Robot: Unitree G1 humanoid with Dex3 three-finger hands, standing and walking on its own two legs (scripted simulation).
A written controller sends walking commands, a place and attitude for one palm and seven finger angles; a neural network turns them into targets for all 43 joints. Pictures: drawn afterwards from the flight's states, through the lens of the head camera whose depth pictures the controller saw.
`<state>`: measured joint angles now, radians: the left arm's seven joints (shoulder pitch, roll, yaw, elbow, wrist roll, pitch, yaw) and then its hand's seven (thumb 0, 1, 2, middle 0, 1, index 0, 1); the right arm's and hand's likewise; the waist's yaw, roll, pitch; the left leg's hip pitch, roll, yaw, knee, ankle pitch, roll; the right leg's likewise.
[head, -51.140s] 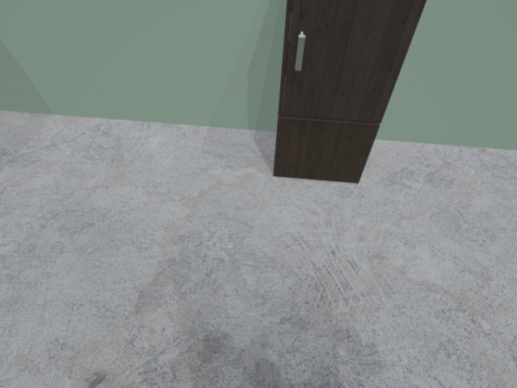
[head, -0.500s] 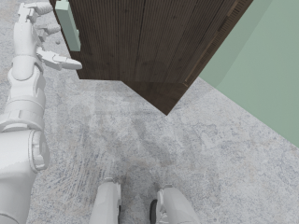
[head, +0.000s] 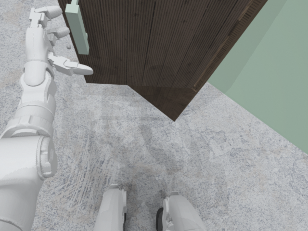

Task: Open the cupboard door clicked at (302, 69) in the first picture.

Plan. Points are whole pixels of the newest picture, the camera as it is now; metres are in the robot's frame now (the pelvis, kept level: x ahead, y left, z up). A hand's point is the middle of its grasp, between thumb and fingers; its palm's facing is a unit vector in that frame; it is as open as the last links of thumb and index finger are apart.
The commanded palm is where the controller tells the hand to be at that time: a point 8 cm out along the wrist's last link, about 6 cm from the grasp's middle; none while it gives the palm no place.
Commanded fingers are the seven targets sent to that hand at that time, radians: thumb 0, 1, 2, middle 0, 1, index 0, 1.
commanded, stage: move the hooked fingers beside the handle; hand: left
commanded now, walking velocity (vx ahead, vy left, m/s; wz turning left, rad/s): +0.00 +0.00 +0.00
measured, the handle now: (79, 25) +0.59 +0.18 +0.07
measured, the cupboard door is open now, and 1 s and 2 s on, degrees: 40 40 41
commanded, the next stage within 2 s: none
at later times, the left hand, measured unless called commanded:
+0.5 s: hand (66, 47) +0.53 +0.21 +0.06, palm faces +0.08 -1.00 -0.01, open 15.1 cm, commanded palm +0.52 +0.19 +0.06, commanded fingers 0.00 -0.50 0.30 -0.30 -1.20 -0.30 -1.20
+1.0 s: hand (65, 47) +0.53 +0.21 +0.06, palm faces +0.07 -1.00 -0.01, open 15.0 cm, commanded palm +0.52 +0.22 +0.06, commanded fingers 0.00 -0.50 0.30 -0.30 -1.20 -0.30 -1.20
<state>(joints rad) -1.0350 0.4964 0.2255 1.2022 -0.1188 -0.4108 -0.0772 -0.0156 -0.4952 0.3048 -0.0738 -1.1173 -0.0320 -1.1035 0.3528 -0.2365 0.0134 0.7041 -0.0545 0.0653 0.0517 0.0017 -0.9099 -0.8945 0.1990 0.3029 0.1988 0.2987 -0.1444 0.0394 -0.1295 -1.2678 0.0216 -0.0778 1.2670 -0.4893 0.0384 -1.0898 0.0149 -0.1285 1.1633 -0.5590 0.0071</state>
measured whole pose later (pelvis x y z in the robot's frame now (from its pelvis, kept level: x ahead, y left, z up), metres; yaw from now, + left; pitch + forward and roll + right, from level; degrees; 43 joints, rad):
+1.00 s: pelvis +0.00 -0.01 +0.00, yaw -2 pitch +28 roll -7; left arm -0.98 0.59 0.40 1.22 -0.09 -0.42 -0.22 -0.02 -0.50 0.30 -0.30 -1.20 -0.09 -1.12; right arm 0.37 -0.25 0.04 0.66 -0.03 0.08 0.01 0.00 -0.91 -0.89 0.20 0.30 0.20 0.30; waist -0.18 0.05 -0.13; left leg -1.26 0.05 -0.05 1.26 -0.49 0.03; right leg -1.11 0.05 -0.08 1.17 -0.55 0.01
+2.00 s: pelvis -0.01 +0.00 -0.01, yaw -3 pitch +28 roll -7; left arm -0.98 0.70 0.50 1.21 -0.07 -0.37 -0.35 -0.02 -0.50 0.30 -0.30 -1.20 -0.30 -1.20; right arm 0.36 -0.27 0.07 0.63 -0.01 0.07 -0.02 0.00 -0.91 -0.89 0.20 0.30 0.20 0.30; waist -0.20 0.05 -0.12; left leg -1.30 0.07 -0.04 1.29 -0.49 0.04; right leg -1.16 0.06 -0.06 1.20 -0.54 0.01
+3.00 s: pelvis -0.01 +0.00 +0.00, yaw -3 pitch +28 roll -7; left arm -0.95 0.63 0.46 1.19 -0.08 -0.38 -0.31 -0.02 -0.50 0.30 -0.30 -1.20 -0.30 -1.20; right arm 0.36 -0.26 0.06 0.64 -0.01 0.07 -0.01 0.00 -0.91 -0.89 0.20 0.30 0.20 0.30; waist -0.19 0.05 -0.13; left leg -1.27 0.06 -0.03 1.28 -0.50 0.04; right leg -1.13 0.06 -0.06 1.19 -0.55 0.01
